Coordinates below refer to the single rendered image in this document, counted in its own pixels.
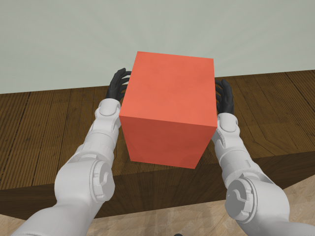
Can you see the left robot hand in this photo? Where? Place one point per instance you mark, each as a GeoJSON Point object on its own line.
{"type": "Point", "coordinates": [115, 88]}

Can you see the left robot forearm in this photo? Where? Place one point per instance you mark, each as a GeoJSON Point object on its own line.
{"type": "Point", "coordinates": [102, 136]}

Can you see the left robot upper arm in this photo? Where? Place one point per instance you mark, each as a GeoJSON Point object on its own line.
{"type": "Point", "coordinates": [81, 189]}

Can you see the right robot hand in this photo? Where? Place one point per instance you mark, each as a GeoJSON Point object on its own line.
{"type": "Point", "coordinates": [226, 104]}

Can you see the carton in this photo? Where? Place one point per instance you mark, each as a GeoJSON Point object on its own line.
{"type": "Point", "coordinates": [169, 114]}

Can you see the pedestal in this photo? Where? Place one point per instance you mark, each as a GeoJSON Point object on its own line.
{"type": "Point", "coordinates": [41, 130]}

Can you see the right robot upper arm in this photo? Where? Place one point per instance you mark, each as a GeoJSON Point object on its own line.
{"type": "Point", "coordinates": [262, 209]}

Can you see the right robot forearm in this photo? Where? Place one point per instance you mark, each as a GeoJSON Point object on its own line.
{"type": "Point", "coordinates": [231, 153]}

